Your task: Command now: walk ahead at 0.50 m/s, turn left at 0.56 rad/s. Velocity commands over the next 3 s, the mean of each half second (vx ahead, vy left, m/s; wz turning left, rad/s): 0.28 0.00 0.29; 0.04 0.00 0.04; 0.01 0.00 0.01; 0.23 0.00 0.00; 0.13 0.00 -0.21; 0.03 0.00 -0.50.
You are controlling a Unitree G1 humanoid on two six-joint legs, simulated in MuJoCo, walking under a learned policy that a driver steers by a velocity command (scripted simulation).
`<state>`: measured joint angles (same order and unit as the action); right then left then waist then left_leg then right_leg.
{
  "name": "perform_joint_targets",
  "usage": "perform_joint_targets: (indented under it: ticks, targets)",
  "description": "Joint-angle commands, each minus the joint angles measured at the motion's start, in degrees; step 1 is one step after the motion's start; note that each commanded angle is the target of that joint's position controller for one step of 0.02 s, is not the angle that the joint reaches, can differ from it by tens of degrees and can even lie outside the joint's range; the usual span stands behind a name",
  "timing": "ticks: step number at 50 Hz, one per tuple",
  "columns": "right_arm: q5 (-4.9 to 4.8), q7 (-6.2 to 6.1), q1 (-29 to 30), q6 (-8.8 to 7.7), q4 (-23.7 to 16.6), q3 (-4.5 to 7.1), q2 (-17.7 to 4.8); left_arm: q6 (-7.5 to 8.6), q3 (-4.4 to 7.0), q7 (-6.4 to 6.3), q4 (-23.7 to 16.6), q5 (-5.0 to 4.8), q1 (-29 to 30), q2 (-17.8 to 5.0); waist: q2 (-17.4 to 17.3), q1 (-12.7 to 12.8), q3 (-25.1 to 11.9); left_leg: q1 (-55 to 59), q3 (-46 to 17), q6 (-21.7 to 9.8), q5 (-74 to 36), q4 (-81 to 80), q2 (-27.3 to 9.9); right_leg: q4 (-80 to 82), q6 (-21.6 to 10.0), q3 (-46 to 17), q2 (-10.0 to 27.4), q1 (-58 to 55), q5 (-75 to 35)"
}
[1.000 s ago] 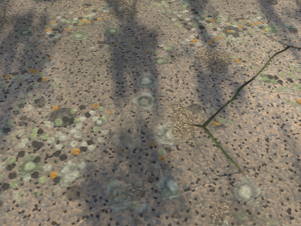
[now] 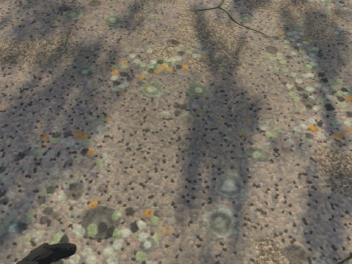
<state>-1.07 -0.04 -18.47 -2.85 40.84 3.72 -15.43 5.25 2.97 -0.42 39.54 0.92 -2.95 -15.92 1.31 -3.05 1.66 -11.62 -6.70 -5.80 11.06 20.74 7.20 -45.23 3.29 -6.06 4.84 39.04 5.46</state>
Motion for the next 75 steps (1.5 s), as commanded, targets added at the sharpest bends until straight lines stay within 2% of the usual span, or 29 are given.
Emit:
perform_joint_targets:
  ticks: [1, 4, 6, 7, 8, 9, 10, 11, 12, 13, 14, 15, 16, 18, 19, 21, 23, 25, 26, 27, 28, 29, 30, 34, 42, 55, 75]
  targets:
    - [-0.34, -0.76, -0.2, -0.33, -3.4, 2.65, -9.7, 0.7, 0.42, 0.4, -4.2, -0.58, 4.8, -2.8, -6.2, -0.5, -3.4, -4.0, -9.2, -6.8, -12.1, -4.8, -11.0, 9.7, 0.6, 3.3, -4.5, -9.1, -9.5]
    - [-0.54, -0.85, -2.3, 0.15, -2.5, 2.53, -9.2, 1.46, 0.82, 1.25, -5.4, -1.12, 7.7, -4.2, -6.8, -1.5, -3.0, 1.3, -13.7, -6.5, -8.5, -1.4, -13.0, 14.9, -0.4, 2.1, -5.3, -8.9, -8.1]
    - [-0.15, -1.29, -2.5, 0.75, -2.1, 2.43, -8.7, 2.13, 1.38, 1.72, -5.3, -0.5, 6.9, -5.4, -7.9, -1.1, -2.9, 5.4, -15.5, -5.2, -14.9, 3.4, -13.7, 17.8, -2.1, 2.4, -6.1, -10.0, -5.5]
    - [0.03, -1.51, -1.9, 1.06, -2.2, 2.36, -8.4, 2.53, 1.66, 1.78, -4.9, -0.21, 5.0, -5.7, -8.9, 0.0, -3.7, 6.8, -15.9, -4.2, -19.9, 6.4, -13.4, 19.4, -3.3, 3.1, -6.5, -12.4, -5.2]
    - [-0.02, -1.64, -0.3, 1.16, -2.7, 2.06, -7.6, 3.0, 1.99, 1.67, -4.0, 0.36, 1.2, -6.0, -9.0, 2.4, -5.6, 6.9, -14.5, -2.4, -26.4, 11.0, -11.2, 23.1, -4.9, 4.3, -6.7, -18.3, -10.0]
    - [0.58, -1.61, 1.1, 0.84, -4.1, 1.36, -5.7, 3.37, 2.48, 1.43, -3.4, 1.43, -4.1, -8.0, -7.8, 4.8, -11.3, 3.2, -12.4, 0.0, -26.1, 19.4, -8.7, 20.8, -8.0, 0.9, -1.3, -30.1, -22.2]
    - [1.27, -1.61, -3.2, 0.3, -4.9, 0.44, -3.4, 3.21, 3.25, 1.11, -2.7, 2.72, -11.1, -11.7, 2.7, 5.2, -19.4, -10.7, -8.0, 3.9, -4.7, 36.3, -3.1, 15.6, -16.1, -12.0, 11.3, -49.6, -44.3]
    - [0.6, -1.18, -10.8, 0.0, -3.6, 0.16, -4.8, 1.91, 3.48, 1.59, -0.3, 1.02, -15.0, -11.1, 16.0, 4.3, -26.5, -22.1, -5.2, 7.0, 29.6, 50.0, 0.6, 16.7, -24.9, -28.1, 21.2, -59.5, -43.3]
    - [0.0, -1.06, -9.3, 0.49, -2.4, 1.21, -9.4, 0.98, 2.74, 1.5, -1.3, -0.91, -13.7, -7.9, 8.6, 5.2, -22.3, -25.8, -6.7, 8.0, 27.2, 55.3, -2.9, 19.0, -23.0, -27.8, 19.5, -54.3, -29.0]
    - [-0.07, -1.19, -2.8, 1.32, -3.5, 1.6, -10.3, 0.21, 1.87, 1.21, -2.2, -0.92, -10.2, -5.7, 4.4, 5.9, -15.1, -27.8, -4.5, 8.7, 23.2, 56.3, -4.4, 20.5, -20.2, -21.1, 16.2, -47.3, -23.3]
    - [0.46, -1.41, 1.1, 2.15, -4.4, 1.39, -9.3, -0.32, 0.8, 1.2, -2.3, -0.48, -7.1, -3.8, 1.5, 5.1, -10.4, -27.1, -2.9, 9.1, 20.9, 53.5, -6.1, 22.3, -18.7, -16.3, 13.4, -39.5, -22.5]
    - [0.95, -1.51, 2.3, 2.84, -4.9, 1.26, -8.0, -0.61, 0.13, 1.26, -2.1, -0.23, -4.5, -2.6, 1.1, 3.3, -7.6, -24.0, -2.3, 9.1, 19.1, 48.7, -8.1, 24.0, -17.4, -12.8, 11.1, -32.8, -22.1]
    - [0.87, -1.44, 1.1, 3.39, -4.8, 0.76, -5.8, -0.86, -0.02, 1.38, -1.7, 0.23, -2.7, -2.7, 3.1, 1.3, -6.3, -19.1, -0.7, 9.2, 18.0, 42.8, -9.2, 25.6, -16.1, -9.1, 8.5, -27.0, -22.5]
    - [1.13, -1.62, -0.4, 3.48, -4.0, -0.31, -2.6, -1.1, 0.38, 1.45, -0.9, 0.59, -0.8, -4.0, 6.4, 0.2, -7.1, -11.0, 3.3, 9.8, 15.0, 32.2, -8.7, 26.4, -16.1, -3.0, 5.5, -21.9, -30.7]
    - [1.34, -1.65, 0.0, 3.27, -3.8, -0.6, -2.2, -1.26, 0.64, 1.34, -0.3, 0.47, -1.1, -4.8, 6.7, 0.6, -8.8, -8.3, 3.8, 9.8, 12.1, 28.0, -8.8, 26.1, -16.3, -2.0, 5.4, -22.3, -33.0]
    - [1.18, -1.65, 0.9, 3.27, -3.4, -0.55, -3.0, -1.65, 0.86, 1.14, 0.9, -0.11, -2.5, -5.7, 6.5, 1.4, -11.6, -4.8, 4.0, 9.6, 5.7, 21.9, -8.7, 25.5, -16.6, -2.0, 6.5, -24.6, -30.4]
    - [1.18, -1.52, 2.1, 3.69, -3.4, -0.28, -3.6, -2.22, 0.56, 1.12, 1.4, -0.66, -2.5, -5.6, 5.7, 1.2, -11.3, -0.6, 4.6, 8.6, 0.4, 15.1, -8.4, 25.2, -15.6, -2.1, 6.3, -23.6, -18.8]
    - [2.11, -1.37, 4.1, 4.06, -3.9, -0.12, -3.9, -2.62, -0.22, 1.31, 2.2, -1.0, -3.3, -4.1, 4.9, 1.0, -8.5, 4.1, 4.8, 6.6, -4.1, 6.6, -8.0, 25.1, -11.9, -1.9, 3.7, -20.1, 0.1]
    - [2.9, -1.52, 5.5, 4.12, -5.0, 0.0, -5.2, -2.56, -0.83, 1.46, 2.9, -0.41, -4.9, -2.7, 2.9, 1.6, -7.4, 6.5, 0.7, 5.1, -7.4, 5.1, -11.3, 24.2, -8.7, -1.7, 2.1, -17.4, 9.1]
    - [2.91, -1.83, 6.7, 4.23, -6.3, 0.39, -8.0, -2.48, -1.0, 1.63, 3.2, 0.62, -7.1, -2.4, -2.3, 3.8, -6.2, 6.8, -3.4, 3.2, -10.4, 4.7, -15.8, 21.3, -5.9, 1.2, -1.6, -15.1, 17.2]
    - [2.51, -1.74, 8.5, 4.3, -5.2, 0.55, -8.2, -2.68, -1.31, 1.44, 3.6, 0.3, -10.1, -0.8, -10.1, 6.5, -5.9, -0.3, -3.4, 1.3, 2.2, 4.0, -15.6, 20.9, -4.3, 5.0, -4.3, -19.9, 15.6]
    - [2.43, -1.3, 9.7, 4.0, -5.7, 0.02, -5.0, -3.06, -1.1, 1.04, 3.9, 0.4, -7.7, -2.4, -9.0, 4.5, -3.2, -4.9, -2.5, 1.9, 9.4, 2.7, -12.9, 19.5, -3.2, 5.6, -4.4, -22.5, 12.4]
    - [2.76, -1.1, 9.7, 3.6, -5.4, -0.44, -3.7, -3.37, -0.79, 0.77, 3.9, 0.2, -6.5, -3.1, -8.0, 4.1, -1.5, -6.2, -1.7, 3.0, 9.3, 2.8, -11.9, 19.1, -3.3, 5.6, -4.3, -22.4, 10.7]
    - [2.09, -1.2, 7.7, 2.15, -4.8, -0.42, -3.9, -3.67, -0.74, 0.24, 5.0, 0.02, -7.6, -2.9, -5.0, 3.7, -2.8, -3.1, -0.2, 4.1, -3.1, 6.8, -10.7, 18.0, -4.1, 4.6, -3.4, -23.1, 4.7]
    - [1.76, -1.3, 7.6, 2.22, -4.4, -0.39, -3.2, -4.17, -0.55, -0.11, 7.4, -0.57, -7.1, -2.8, -2.0, 3.7, -4.4, -1.3, 0.6, 3.6, -10.8, 9.0, -9.9, 16.2, -3.5, 4.3, -2.9, -25.6, -0.7]
    - [1.69, -1.6, 6.7, 2.07, -0.3, -0.12, -2.5, -5.25, -0.15, -1.33, 12.4, -0.71, -6.7, -3.2, -2.0, 4.0, -2.7, -1.7, 1.7, 3.9, -8.5, 7.4, -9.0, 17.1, -3.3, 4.0, -2.7, -26.8, 1.0]
    - [1.38, -2.34, 4.7, 2.02, 10.4, -0.43, -1.9, -5.3, -0.34, -2.16, 20.3, -0.76, -9.4, -1.8, -1.6, 3.9, 0.3, -2.1, 3.0, 4.5, -1.4, 3.6, -8.0, 20.5, -3.1, 4.6, -3.3, -26.1, 5.9]
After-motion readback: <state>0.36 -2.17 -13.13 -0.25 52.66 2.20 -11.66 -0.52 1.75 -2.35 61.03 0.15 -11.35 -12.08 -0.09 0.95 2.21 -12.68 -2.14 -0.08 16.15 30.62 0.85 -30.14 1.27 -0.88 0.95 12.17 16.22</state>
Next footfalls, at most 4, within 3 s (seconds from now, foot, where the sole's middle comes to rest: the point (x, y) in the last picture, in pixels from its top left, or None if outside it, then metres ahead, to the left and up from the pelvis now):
0.18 right None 0.29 -0.14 -0.78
0.52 left None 0.26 0.11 -0.78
2.18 left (133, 237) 0.56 0.13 -0.78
2.66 right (197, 253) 0.49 -0.10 -0.78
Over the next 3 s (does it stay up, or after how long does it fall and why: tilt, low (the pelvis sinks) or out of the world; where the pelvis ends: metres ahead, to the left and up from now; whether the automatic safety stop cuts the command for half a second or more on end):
stays up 0.47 -0.01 0.00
